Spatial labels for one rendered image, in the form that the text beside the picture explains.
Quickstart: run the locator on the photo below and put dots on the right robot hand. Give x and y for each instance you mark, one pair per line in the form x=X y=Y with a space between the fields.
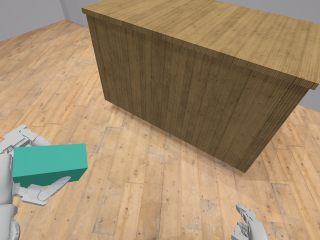
x=254 y=230

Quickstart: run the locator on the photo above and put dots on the sponge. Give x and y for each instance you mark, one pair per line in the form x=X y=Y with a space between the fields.
x=43 y=165

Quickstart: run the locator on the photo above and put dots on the left robot hand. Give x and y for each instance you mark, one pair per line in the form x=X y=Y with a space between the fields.
x=34 y=194

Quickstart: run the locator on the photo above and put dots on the robot left forearm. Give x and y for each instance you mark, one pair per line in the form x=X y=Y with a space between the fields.
x=9 y=227

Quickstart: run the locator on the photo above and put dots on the table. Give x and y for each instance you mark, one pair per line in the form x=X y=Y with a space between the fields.
x=219 y=76

